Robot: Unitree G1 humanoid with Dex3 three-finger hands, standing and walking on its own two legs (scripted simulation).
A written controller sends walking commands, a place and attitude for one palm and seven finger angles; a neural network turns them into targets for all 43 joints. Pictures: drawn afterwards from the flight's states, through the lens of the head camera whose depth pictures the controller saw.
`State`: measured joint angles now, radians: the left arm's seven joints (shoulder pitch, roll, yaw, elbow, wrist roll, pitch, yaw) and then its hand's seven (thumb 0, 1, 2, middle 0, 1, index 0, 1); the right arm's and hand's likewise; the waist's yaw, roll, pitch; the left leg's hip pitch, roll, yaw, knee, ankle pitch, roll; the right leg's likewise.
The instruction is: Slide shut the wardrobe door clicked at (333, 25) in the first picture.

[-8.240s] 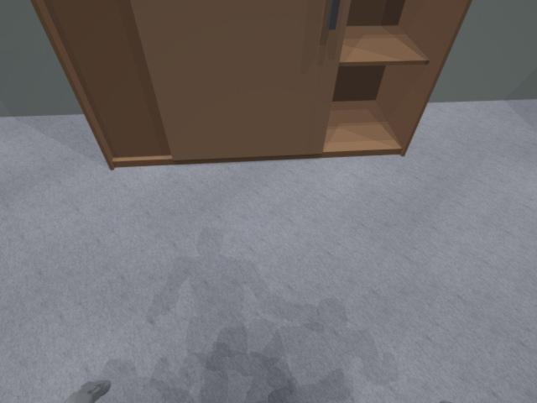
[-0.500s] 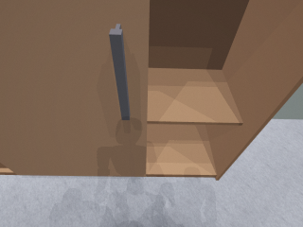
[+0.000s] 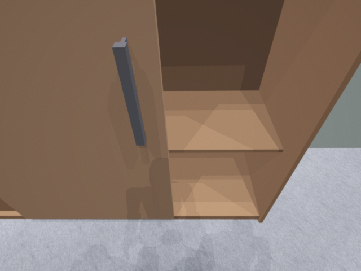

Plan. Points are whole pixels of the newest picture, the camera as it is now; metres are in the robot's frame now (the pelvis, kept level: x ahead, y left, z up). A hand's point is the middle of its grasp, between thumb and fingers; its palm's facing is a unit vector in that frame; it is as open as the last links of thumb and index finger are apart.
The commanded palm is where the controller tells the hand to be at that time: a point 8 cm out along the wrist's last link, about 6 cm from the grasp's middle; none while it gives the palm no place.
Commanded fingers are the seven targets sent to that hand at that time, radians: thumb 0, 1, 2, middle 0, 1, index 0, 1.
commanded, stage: come to a stop and stand still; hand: left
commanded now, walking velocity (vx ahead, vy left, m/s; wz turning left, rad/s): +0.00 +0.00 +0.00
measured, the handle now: (133, 98) +0.51 +0.15 +0.13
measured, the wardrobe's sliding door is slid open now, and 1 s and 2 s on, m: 0.48 0.48 0.48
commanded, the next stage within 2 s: look again from close up in 0.16 s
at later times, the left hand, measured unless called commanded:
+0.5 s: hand out of the picture +0.00 +0.18 -0.17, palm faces +0.03 -0.98 -0.19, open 7.3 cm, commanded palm none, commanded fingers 0.00 0.90 0.90 -0.20 -0.30 -0.20 -0.30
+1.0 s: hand out of the picture +0.01 +0.20 -0.17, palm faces +0.02 -0.98 -0.21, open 7.3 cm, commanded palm none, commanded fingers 0.00 0.90 0.90 -0.20 -0.30 -0.20 -0.30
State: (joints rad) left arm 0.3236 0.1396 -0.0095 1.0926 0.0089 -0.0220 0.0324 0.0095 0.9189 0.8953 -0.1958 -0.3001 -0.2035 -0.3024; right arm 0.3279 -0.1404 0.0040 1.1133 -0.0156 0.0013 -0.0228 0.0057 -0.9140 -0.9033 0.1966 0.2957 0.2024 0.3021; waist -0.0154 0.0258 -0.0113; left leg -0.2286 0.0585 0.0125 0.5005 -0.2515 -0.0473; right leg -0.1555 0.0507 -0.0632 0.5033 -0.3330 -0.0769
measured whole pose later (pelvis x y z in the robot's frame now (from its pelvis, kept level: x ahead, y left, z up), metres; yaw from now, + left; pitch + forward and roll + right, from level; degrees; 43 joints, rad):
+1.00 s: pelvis +0.02 +0.03 +0.01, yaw -1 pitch -1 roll +1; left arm 0.31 0.15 -0.01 1.12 0.01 -0.02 0.03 0.00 0.91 0.90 -0.19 -0.30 -0.20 -0.30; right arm 0.28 -0.15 0.01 1.15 -0.01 -0.01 -0.03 0.00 -0.91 -0.90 0.20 0.30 0.20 0.30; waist 0.00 0.00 0.01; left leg -0.16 0.02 0.05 0.42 -0.24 -0.01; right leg -0.10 0.01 -0.03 0.43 -0.32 -0.03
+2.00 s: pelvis -0.04 +0.04 -0.04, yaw +0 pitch +8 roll -2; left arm 0.29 0.27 0.26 0.02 -0.31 -0.21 -0.22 0.01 0.08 0.54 -0.26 -0.83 -0.26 -0.83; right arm 0.31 -0.20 0.03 0.60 0.03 -0.20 -0.08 0.01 -0.90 -0.90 0.20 0.30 0.21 0.30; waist -0.02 0.03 -0.08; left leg -0.67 0.04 0.01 0.91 -0.37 0.01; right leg -0.58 0.01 -0.07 0.88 -0.44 -0.02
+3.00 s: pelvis -0.03 +0.04 -0.01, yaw +1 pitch +2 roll -1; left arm 0.03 0.40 0.44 0.25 -0.35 -0.13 -0.46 -0.01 -0.50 0.30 -0.30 -1.20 -0.30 -1.20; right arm 0.28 -0.28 0.04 0.63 0.05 -0.26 -0.10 0.01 -0.90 -0.90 0.20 0.30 0.21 0.30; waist 0.01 0.04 -0.03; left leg -0.41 0.02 0.00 0.66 -0.28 0.01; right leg -0.31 0.01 -0.07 0.61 -0.34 -0.02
